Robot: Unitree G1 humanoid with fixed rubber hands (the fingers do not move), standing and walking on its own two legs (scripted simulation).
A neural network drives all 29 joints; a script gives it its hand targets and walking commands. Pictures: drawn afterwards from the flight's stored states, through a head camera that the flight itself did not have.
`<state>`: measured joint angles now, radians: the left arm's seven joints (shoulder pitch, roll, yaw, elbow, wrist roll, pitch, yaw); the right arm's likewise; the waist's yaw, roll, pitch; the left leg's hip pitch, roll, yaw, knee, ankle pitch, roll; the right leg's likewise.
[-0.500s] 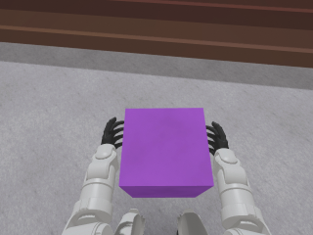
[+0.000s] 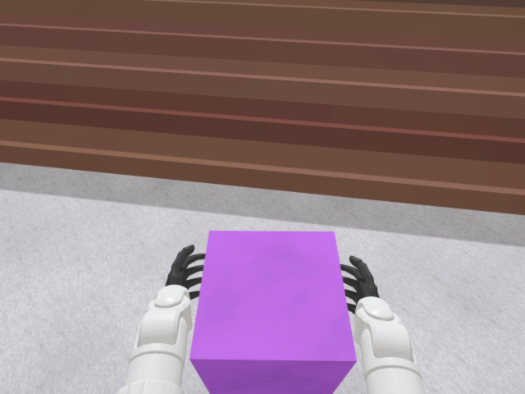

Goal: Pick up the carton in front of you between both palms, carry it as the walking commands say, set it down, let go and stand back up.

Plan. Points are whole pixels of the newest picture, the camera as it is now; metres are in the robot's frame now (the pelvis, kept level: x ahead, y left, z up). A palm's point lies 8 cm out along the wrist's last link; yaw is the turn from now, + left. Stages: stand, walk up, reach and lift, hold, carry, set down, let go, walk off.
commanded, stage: reach and lift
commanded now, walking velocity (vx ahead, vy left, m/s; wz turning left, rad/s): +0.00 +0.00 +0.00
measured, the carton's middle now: (270, 319) +0.30 +0.00 -0.06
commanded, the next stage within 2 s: hold in 1.08 s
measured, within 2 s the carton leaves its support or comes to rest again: neither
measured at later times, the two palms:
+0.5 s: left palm (175, 286) +0.30 +0.15 +0.04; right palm (371, 298) +0.29 -0.15 +0.04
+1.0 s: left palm (174, 281) +0.30 +0.15 +0.05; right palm (372, 293) +0.29 -0.15 +0.05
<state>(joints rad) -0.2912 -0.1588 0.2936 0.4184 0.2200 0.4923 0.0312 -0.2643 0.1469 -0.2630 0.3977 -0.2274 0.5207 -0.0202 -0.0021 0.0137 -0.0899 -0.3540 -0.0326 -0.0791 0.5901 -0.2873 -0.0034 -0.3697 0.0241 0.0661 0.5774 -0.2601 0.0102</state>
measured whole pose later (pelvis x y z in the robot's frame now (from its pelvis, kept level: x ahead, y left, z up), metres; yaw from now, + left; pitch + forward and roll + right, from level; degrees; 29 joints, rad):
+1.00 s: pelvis +0.01 +0.00 +0.02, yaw +0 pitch -6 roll +0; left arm -0.28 -0.16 0.25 0.30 0.28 0.66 -0.01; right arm -0.24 0.15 -0.21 0.27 -0.27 0.70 0.01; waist 0.00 0.01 0.02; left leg -0.07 -0.02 -0.08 0.38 -0.22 0.00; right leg -0.08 0.02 0.07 0.37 -0.19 0.01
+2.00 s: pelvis +0.08 +0.01 +0.02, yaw +0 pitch +5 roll -2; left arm -0.21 -0.13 0.16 -0.17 0.11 1.03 0.07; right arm -0.18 0.14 -0.10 -0.19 -0.13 1.06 -0.09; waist 0.00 0.04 -0.16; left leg -0.15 0.04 0.02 0.35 -0.28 0.01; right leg -0.41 -0.01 -0.13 0.59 -0.35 0.01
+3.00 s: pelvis +0.71 +0.04 -0.01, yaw +4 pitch +3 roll -1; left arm -0.09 -0.13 0.07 -0.46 0.06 1.21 0.12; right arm -0.06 0.13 -0.07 -0.50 -0.06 1.25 -0.13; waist 0.02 0.04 -0.09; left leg -0.14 0.10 0.10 0.92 -0.47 -0.02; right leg -0.47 -0.05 -0.27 0.59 -0.17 -0.10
